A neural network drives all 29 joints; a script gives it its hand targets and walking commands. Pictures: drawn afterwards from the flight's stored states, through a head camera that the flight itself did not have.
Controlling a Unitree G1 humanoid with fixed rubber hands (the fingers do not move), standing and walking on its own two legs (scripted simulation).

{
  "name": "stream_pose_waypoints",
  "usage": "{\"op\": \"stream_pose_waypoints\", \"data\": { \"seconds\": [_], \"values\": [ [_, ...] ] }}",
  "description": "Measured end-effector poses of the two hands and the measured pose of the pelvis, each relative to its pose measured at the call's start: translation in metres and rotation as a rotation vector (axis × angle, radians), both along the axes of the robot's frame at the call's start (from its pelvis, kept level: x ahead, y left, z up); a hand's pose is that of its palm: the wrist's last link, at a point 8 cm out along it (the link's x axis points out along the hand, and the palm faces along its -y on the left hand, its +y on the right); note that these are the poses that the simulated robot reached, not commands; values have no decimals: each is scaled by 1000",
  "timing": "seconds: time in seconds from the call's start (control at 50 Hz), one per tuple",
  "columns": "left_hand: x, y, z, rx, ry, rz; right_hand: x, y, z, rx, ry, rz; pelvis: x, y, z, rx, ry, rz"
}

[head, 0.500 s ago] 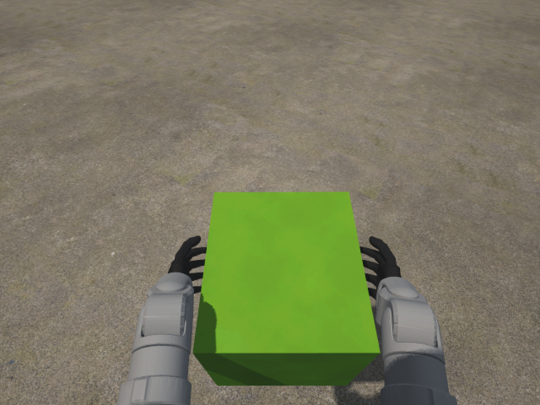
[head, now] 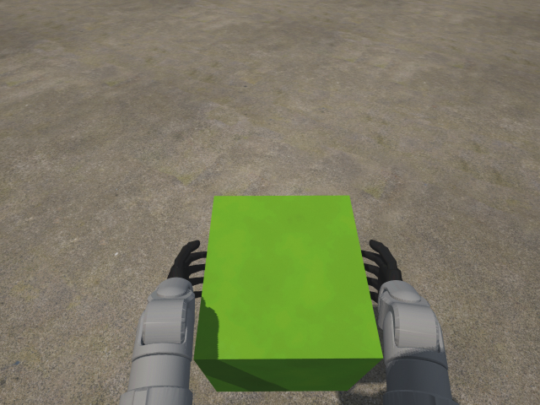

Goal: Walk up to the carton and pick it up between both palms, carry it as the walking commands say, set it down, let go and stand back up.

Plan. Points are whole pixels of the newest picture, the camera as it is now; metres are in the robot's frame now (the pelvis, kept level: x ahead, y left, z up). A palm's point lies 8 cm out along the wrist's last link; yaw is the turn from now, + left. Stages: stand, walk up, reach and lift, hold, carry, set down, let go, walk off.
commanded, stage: reach and lift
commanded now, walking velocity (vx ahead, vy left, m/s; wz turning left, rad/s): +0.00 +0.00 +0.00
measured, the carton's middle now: (282, 295) +0.32 +0.00 -0.02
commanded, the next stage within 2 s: hold in 0.42 s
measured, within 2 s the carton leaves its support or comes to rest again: neither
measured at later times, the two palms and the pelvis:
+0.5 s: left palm (180, 295) +0.28 +0.15 +0.04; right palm (391, 293) +0.29 -0.16 +0.05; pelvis +0.00 -0.01 +0.00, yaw +1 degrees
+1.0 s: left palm (177, 291) +0.28 +0.15 +0.05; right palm (393, 295) +0.28 -0.16 +0.06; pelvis -0.01 +0.00 -0.01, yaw +0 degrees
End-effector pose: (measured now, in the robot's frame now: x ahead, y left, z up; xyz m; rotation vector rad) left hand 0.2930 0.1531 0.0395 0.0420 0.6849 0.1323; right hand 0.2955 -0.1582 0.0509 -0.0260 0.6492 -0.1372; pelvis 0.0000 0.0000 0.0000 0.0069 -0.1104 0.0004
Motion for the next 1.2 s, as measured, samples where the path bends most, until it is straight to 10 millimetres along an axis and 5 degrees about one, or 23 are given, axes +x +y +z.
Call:
{"op": "stream_pose_waypoints", "data": {
  "seconds": [0.44, 0.98, 1.1, 1.2],
  "values": [
    [-11, -4, 0, 9, 0, 16, -4, -4, -1, -5, 1, 30, 0, -11, 0, -1, -5, 10],
    [-13, 0, 8, -8, -47, 3, -14, 0, 6, 17, -42, -5, -10, -2, -10, -9, 79, 5],
    [-20, -12, 23, -21, -79, 4, -23, -12, 22, 56, -76, -31, -19, -19, -19, -22, 151, -26],
    [-42, -40, 22, -39, -27, 17, -49, -40, 13, 87, -23, -57, -33, -42, -25, -34, 172, -16]
  ]
}}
